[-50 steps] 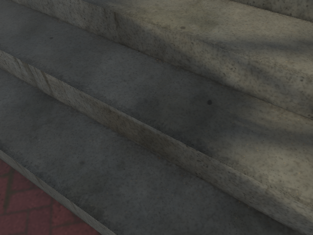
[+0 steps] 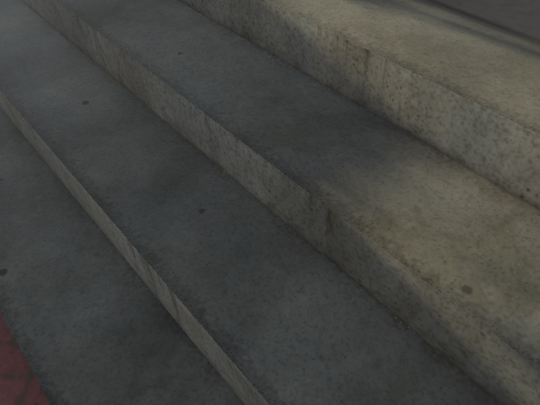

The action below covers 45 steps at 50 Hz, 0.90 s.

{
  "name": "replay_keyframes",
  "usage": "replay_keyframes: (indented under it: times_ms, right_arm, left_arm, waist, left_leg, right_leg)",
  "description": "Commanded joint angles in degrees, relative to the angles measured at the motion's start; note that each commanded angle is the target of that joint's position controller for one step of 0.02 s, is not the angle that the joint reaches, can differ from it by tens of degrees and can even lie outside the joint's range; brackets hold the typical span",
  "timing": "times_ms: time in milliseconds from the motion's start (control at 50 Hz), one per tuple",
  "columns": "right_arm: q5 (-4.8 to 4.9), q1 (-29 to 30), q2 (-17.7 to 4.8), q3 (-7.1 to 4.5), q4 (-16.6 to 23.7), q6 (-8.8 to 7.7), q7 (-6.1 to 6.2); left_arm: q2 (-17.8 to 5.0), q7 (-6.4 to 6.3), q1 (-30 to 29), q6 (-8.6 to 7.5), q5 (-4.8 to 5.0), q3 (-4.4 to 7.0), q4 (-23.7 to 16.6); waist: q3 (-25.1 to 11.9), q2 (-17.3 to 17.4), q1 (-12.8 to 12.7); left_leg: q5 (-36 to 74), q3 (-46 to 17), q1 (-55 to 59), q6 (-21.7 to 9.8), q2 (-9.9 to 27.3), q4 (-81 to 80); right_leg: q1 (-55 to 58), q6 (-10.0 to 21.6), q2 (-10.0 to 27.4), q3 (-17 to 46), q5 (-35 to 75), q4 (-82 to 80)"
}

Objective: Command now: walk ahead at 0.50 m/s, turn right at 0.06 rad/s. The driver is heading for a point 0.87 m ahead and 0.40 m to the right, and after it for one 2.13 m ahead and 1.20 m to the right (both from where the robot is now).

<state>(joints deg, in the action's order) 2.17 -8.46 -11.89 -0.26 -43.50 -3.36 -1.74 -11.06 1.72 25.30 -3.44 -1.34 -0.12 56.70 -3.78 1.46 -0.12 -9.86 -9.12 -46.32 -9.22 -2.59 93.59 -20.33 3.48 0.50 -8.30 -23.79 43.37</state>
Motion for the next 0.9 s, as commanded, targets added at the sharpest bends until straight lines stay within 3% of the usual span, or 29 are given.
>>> replay_keyframes:
  times_ms: [20, 60, 120, 200, 240, 280, 300, 320, 340, 360, 380, 440, 500, 560, 580, 620, 640, 660, 700, 720, 740, 760, 780, 800, 820, 840, 860, 880, 900]
  right_arm:
    - [-1.74, -2.23, 1.11, 1.91, 2.84, -0.40, 0.52]
    - [-3.85, 1.11, -0.85, 1.82, 4.09, -0.84, 0.23]
    - [-1.33, 11.78, 0.35, 1.81, 7.44, -2.15, -0.25]
    - [-0.58, 14.69, -1.90, 0.32, 8.70, -3.20, -0.39]
    - [-0.70, 11.43, -5.09, -1.22, 7.85, -2.89, -0.13]
    - [-1.87, -0.70, -8.56, -3.40, 5.01, -2.49, 0.59]
    - [-2.77, -13.17, -10.95, -4.31, 2.22, -2.38, 1.11]
    - [-3.83, -14.16, -16.51, -5.08, 2.10, -1.10, 1.83]
    - [-5.08, -15.35, -14.44, -4.90, 3.14, -0.85, 1.94]
    - [-4.78, -12.80, -8.93, -4.12, 2.84, -0.49, 2.08]
    - [-3.63, -10.16, -6.05, -3.21, 1.50, -0.07, 1.88]
    - [-4.05, -10.43, -0.13, -1.08, -5.33, 0.59, 0.93]
    - [-4.15, -13.19, 1.56, -0.07, -10.85, 0.83, 0.54]
    - [-5.41, -8.22, 0.70, 1.08, -10.11, 1.80, 0.90]
    - [-5.96, -6.39, -0.15, 1.56, -9.74, 1.71, 1.38]
    - [-5.07, -9.54, -6.22, 0.66, -10.61, 0.55, 2.62]
    - [-4.26, -10.28, -7.66, 0.22, -11.24, -0.10, 3.13]
    - [-2.00, -11.75, -8.10, 0.06, -12.13, -0.21, 3.65]
    - [-1.10, -19.53, -12.94, -1.09, -12.97, -0.39, 3.98]
    - [-1.69, -20.65, -15.52, -1.72, -12.72, 0.48, 4.72]
    - [-2.60, -17.20, -16.60, -2.04, -10.19, 1.43, 5.28]
    - [-3.06, -14.71, -16.04, -2.25, -7.17, 1.19, 5.70]
    - [-3.40, -13.99, -11.26, -1.55, -2.48, -0.59, 4.25]
    - [-4.20, -6.18, -7.24, -1.69, -1.09, -2.51, 1.81]
    - [-2.80, -7.77, -4.40, -2.31, -0.53, -3.89, -0.66]
    - [-1.81, -2.21, -1.96, -1.22, 3.09, -4.13, -1.30]
    - [-2.17, 1.77, -0.05, -0.21, 5.92, -4.42, -0.93]
    - [-3.20, -0.74, 1.88, 0.67, 6.46, -3.79, -0.59]
    - [-3.49, -4.63, 3.79, 1.80, 6.15, -3.25, -0.68]
  left_arm:
    - [-0.83, 0.01, -5.08, -2.40, 0.77, -0.43, -3.74]
    - [-3.44, -1.34, 1.13, -1.72, 1.51, 0.31, -3.22]
    - [-4.98, -2.99, 3.03, -3.10, 1.80, 1.34, -3.71]
    - [-9.22, -4.38, 4.29, -2.22, 2.39, 3.42, -5.17]
    - [-9.28, -4.20, 2.93, -0.79, 2.17, 4.06, -5.06]
    - [-8.49, -4.28, 0.28, -0.17, 1.66, 4.18, -7.08]
    - [-7.95, -4.08, -1.99, -0.32, 1.65, 4.14, -9.17]
    - [1.49, -3.07, 3.17, -1.20, -1.06, 1.76, -10.29]
    - [-0.33, -2.38, 8.97, -2.30, 1.93, 1.68, -9.97]
    - [-4.72, -2.23, 2.64, -2.35, 3.60, 3.17, -9.45]
    - [-5.05, -2.11, -3.65, -2.12, 3.77, 3.48, -11.11]
    - [2.34, -1.19, -6.37, -0.03, 4.12, 1.34, -14.34]
    - [7.43, -1.23, -13.47, 1.57, 4.79, -1.94, -19.17]
    - [7.23, -0.63, -18.27, 1.90, 3.42, -4.12, -24.22]
    - [6.02, -0.72, -23.10, 1.75, 2.35, -4.50, -26.56]
    - [4.94, -1.92, -29.46, 1.74, 0.66, -4.93, -30.29]
    - [3.91, -1.98, -28.72, 1.74, 0.58, -4.69, -29.86]
    - [2.86, -1.79, -30.40, 1.40, 1.22, -4.87, -30.16]
    - [1.92, -1.44, -31.77, 0.67, 1.09, -3.74, -29.74]
    - [1.49, -0.64, -26.30, 0.80, 0.89, -2.87, -27.85]
    - [-2.24, -0.24, -20.35, 1.11, 1.66, -1.27, -27.31]
    - [-7.61, 0.36, -14.25, 1.55, 1.45, 0.78, -25.72]
    - [-15.91, 0.13, -7.65, 2.42, 0.81, 3.39, -23.74]
    - [-18.62, -1.79, -4.12, 3.47, -0.33, 4.57, -20.85]
    - [-13.75, -2.02, -2.56, 2.26, -0.95, 2.78, -16.89]
    - [-8.33, -0.97, -3.29, 1.39, -0.49, 1.39, -14.44]
    - [-3.13, 0.16, -6.24, 0.55, -0.02, 0.17, -12.69]
    - [1.61, 0.51, -8.83, -0.09, -0.06, -0.93, -11.12]
    - [2.90, 1.09, -10.28, -0.10, 0.17, -1.03, -9.92]
  waist:
    - [8.75, -1.90, 4.06]
    - [4.88, -2.79, 1.56]
    - [4.02, -5.59, -2.02]
    - [5.51, -9.29, -3.00]
    - [4.83, -14.04, -0.56]
    - [-1.57, -13.14, 5.45]
    - [-10.92, -8.96, 10.16]
    - [-16.73, 13.83, 4.50]
    - [-25.69, 18.60, 5.28]
    - [-16.23, 9.18, 6.16]
    - [-8.80, 4.52, 5.63]
    - [2.16, 5.23, 0.37]
    - [7.58, 2.40, -1.14]
    - [9.63, -0.29, -5.07]
    - [9.20, -0.28, -4.97]
    - [6.68, 2.87, -4.12]
    - [4.70, 1.85, -4.04]
    - [4.49, 0.83, -3.53]
    - [-2.80, 4.26, -2.34]
    - [-7.20, 10.21, -4.49]
    - [-10.21, 15.37, -7.79]
    - [-14.16, 14.85, -10.27]
    - [-19.25, -8.45, -10.09]
    - [-19.63, -18.64, -10.05]
    - [-12.57, -12.92, -6.07]
    - [-0.24, -6.93, -3.63]
    - [8.85, -2.59, -0.30]
    - [8.65, -3.16, 3.29]
    - [6.54, -4.51, 5.67]
  left_leg:
    - [7.38, 2.94, -5.15, 2.21, 2.30, -12.31]
    - [12.54, 10.87, -1.93, 6.74, 4.24, -23.86]
    - [15.00, 11.39, 9.65, 9.54, 3.71, -45.14]
    - [12.98, 9.95, 12.07, 10.36, 1.67, -62.07]
    - [9.58, 8.80, 17.02, 8.78, 1.35, -66.45]
    - [12.06, 9.50, 33.12, 5.85, 1.30, -73.44]
    - [15.84, 1.67, 56.52, 4.45, 9.13, -69.12]
    - [41.13, -13.35, 73.34, 0.28, 24.45, -62.54]
    - [17.19, -30.30, 74.50, -8.95, 29.62, -72.19]
    - [0.93, -24.80, 66.29, -8.54, 26.60, -75.10]
    - [-7.03, -17.13, 57.74, -6.24, 23.71, -76.16]
    - [-10.45, -7.65, 41.46, -3.66, 20.12, -81.58]
    - [-9.33, -2.05, 37.31, -0.72, 22.87, -82.39]
    - [-5.27, 8.32, 26.28, 3.26, 19.37, -81.93]
    - [-1.56, 12.27, 19.04, 3.16, 17.05, -84.50]
    - [4.32, 13.89, 18.67, -0.24, 17.79, -92.33]
    - [10.39, 17.01, 22.20, 0.45, 17.48, -94.15]
    - [18.87, 20.83, 23.35, 1.53, 15.43, -95.51]
    - [68.20, 22.31, 35.45, 0.52, 16.40, -85.48]
    - [90.90, 20.94, 45.05, -0.67, 19.99, -78.63]
    - [106.13, 20.08, 53.64, -0.91, 21.14, -67.63]
    - [102.60, 17.77, 49.97, -0.47, 20.94, -53.94]
    - [60.23, 14.12, 26.46, 2.87, 12.14, -35.11]
    - [1.86, 4.71, 7.38, 6.15, -2.13, -7.65]
    - [-0.32, -3.08, -1.41, 5.22, -0.32, 9.34]
    - [0.13, -1.03, -8.40, 3.44, 1.13, 13.37]
    - [0.94, 1.91, -11.50, 2.33, 3.23, 12.97]
    - [1.99, 3.29, -10.53, 1.51, 5.10, 14.92]
    - [2.07, 3.73, -10.34, 0.94, 5.18, 20.41]
  right_leg:
    - [-4.29, 5.26, 7.83, 11.53, 8.02, -28.93]
    - [0.88, 8.14, 7.13, 10.65, 12.91, -31.51]
    - [6.59, 7.07, 8.38, 11.21, 27.54, -37.24]
    - [20.76, 6.80, 11.67, 14.83, 32.11, -34.56]
    - [23.48, 5.40, 12.52, 15.88, 40.70, -27.59]
    - [20.46, 3.14, 9.39, 14.97, 55.12, -11.14]
    - [4.54, 1.43, 6.87, 15.31, 40.42, 4.07]
    - [-16.94, -1.43, -2.34, 10.89, -7.40, 24.59]
    - [-24.16, -2.06, -1.45, 17.43, -8.62, 41.89]
    - [-30.85, -2.86, 1.30, 15.95, -4.71, 53.35]
    - [-34.86, -3.24, 2.83, 13.15, -0.40, 59.47]
    - [-42.03, -1.97, 3.13, 12.95, -0.26, 82.71]
    - [-56.82, 1.29, 1.81, 15.89, -0.81, 99.55]
    - [-59.30, 1.73, 1.24, 15.20, 10.77, 88.22]
    - [-53.33, 0.76, 1.29, 12.83, 14.53, 80.06]
    - [-45.93, -1.79, 3.32, 7.05, 12.29, 72.58]
    - [-40.93, -1.42, 4.42, 4.34, 10.92, 67.14]
    - [-32.58, 0.44, 4.86, 1.33, 7.97, 53.19]
    - [-19.71, 3.64, -1.59, -6.55, -1.86, 40.05]
    - [-17.10, 4.20, -5.19, -7.53, -7.82, 37.07]
    - [-14.43, 5.32, -8.04, -3.87, -11.78, 26.64]
    - [-4.13, 7.92, -6.94, 9.29, -7.32, 17.44]
    - [13.91, 15.98, 4.51, 41.77, -10.94, -1.83]
    - [19.32, 20.15, 11.98, 72.23, -23.31, -28.30]
    - [14.03, 15.89, 14.69, 72.68, -26.13, -32.20]
    - [3.54, 12.95, 12.94, 63.95, -26.91, -27.53]
    - [-7.13, 10.39, 9.93, 51.14, -20.64, -22.77]
    - [-10.93, 7.76, 6.09, 41.70, -14.54, -20.06]
    - [-10.47, 6.53, 3.29, 35.01, -8.47, -18.74]
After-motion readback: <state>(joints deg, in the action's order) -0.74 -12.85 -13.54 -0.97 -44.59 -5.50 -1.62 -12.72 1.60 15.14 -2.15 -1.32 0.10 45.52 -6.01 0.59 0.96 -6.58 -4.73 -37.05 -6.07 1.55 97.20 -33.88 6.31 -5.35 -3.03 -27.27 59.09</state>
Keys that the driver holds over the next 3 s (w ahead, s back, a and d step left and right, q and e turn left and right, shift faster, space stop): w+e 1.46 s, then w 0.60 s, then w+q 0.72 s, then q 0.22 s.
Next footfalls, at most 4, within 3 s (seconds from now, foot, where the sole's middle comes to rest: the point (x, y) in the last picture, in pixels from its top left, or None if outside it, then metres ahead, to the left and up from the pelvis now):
0.30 left None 0.34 0.13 -0.75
0.74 right None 0.46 -0.16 -0.57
1.34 left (392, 188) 0.94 -0.25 -0.39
2.02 right None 0.96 -0.69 -0.21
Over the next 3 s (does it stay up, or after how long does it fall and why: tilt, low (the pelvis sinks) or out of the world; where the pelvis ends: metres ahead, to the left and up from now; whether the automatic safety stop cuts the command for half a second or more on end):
stays up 1.32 -0.84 0.57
